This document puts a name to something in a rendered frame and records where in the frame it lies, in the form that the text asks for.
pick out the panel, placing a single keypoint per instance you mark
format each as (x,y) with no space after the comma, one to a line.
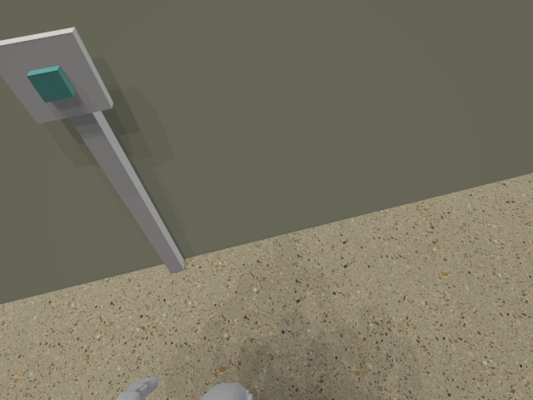
(64,47)

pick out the left robot thigh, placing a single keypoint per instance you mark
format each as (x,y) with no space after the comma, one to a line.
(228,391)

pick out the left robot hand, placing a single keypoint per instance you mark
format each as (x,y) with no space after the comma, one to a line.
(139,390)

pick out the button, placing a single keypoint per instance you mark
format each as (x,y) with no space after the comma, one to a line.
(51,83)

